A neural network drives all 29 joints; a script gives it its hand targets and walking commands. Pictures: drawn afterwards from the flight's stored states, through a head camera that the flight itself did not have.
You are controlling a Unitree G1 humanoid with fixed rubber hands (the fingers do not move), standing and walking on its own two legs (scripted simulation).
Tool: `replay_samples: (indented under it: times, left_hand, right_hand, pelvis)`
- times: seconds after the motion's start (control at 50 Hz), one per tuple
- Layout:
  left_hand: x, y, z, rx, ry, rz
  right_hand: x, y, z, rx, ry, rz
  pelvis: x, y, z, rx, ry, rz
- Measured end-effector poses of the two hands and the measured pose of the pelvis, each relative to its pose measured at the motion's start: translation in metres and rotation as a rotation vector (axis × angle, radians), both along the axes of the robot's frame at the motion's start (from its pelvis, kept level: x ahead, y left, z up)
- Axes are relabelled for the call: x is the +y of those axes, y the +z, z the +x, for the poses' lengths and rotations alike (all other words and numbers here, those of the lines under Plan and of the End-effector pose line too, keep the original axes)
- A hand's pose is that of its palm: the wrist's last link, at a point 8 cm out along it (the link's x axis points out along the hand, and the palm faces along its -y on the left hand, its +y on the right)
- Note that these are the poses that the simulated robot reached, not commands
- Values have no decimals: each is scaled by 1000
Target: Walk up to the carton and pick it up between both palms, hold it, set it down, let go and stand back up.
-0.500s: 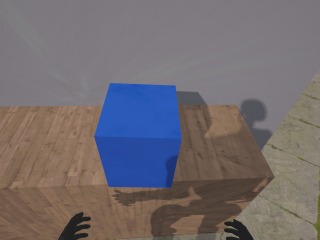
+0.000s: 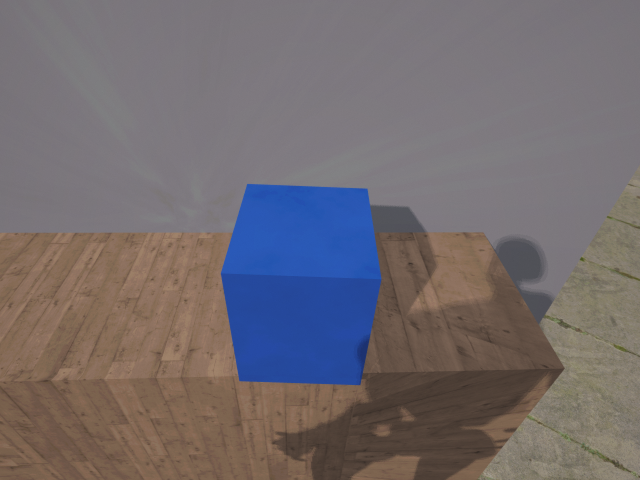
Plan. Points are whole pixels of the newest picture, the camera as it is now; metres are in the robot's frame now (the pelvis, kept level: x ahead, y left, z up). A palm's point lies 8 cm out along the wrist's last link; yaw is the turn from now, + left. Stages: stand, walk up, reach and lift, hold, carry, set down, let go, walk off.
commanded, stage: stand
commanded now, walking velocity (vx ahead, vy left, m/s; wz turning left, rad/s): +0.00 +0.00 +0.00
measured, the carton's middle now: (303, 284) +0.45 +0.03 +0.01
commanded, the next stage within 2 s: none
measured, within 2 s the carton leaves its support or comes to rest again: neither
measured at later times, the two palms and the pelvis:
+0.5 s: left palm out of the picture -0.09 +0.26 -0.14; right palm out of the picture -0.06 -0.22 -0.14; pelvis -0.06 +0.02 +0.00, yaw +1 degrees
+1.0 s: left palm out of the picture -0.04 +0.28 -0.17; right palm out of the picture -0.21 -0.19 -0.15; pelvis -0.09 +0.03 -0.03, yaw -4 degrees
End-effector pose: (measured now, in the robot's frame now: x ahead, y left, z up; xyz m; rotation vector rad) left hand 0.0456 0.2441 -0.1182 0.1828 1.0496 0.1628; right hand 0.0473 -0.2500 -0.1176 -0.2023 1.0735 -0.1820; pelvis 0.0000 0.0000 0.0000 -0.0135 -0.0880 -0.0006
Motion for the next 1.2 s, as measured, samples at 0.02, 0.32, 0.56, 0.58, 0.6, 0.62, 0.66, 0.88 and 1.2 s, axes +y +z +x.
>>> replay_samples:
  times: [0.02,0.32,0.56,0.58,0.6,0.62,0.66,0.88,1.2]
  left_hand:
    - [1,-1,-6,10,2,-1]
    - [12,-15,-88,171,22,-12]
    - [15,-19,-149,270,84,-11]
    - [14,-19,-153,275,94,-13]
    - [14,-19,-156,279,103,-14]
    - [14,-18,-159,282,109,-14]
    - [13,-17,-165,283,119,-14]
    - [37,-53,-151,247,103,-8]
    - [15,-19,-29,91,-160,44]
  right_hand:
    - [1,-1,-5,10,0,1]
    - [25,-17,-86,160,-26,27]
    - [24,-26,-116,207,-37,26]
    - [24,-26,-117,209,-37,26]
    - [24,-26,-118,212,-36,27]
    - [24,-26,-119,213,-36,29]
    - [25,-26,-121,211,-34,31]
    - [32,-36,-187,227,-119,-26]
    - [70,-35,-262,409,-282,101]
  pelvis:
    - [1,0,-3,-2,0,-1]
    - [19,-2,-44,5,4,-1]
    - [22,-5,-69,20,20,7]
    - [23,-5,-71,22,22,7]
    - [23,-5,-72,26,24,7]
    - [23,-4,-74,30,25,7]
    - [23,-3,-79,37,27,8]
    - [37,-28,-93,50,2,-50]
    - [19,-16,-72,27,-107,59]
